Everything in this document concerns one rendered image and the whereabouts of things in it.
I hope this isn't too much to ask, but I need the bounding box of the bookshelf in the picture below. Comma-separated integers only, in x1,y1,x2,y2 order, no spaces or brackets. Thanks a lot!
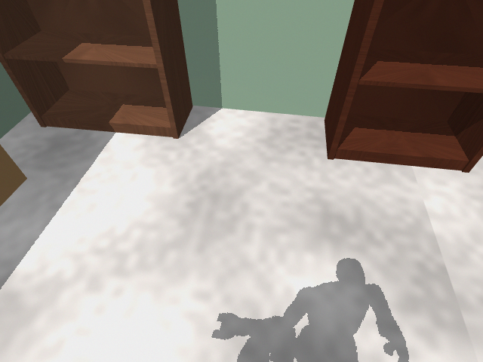
325,0,483,173
0,0,192,139

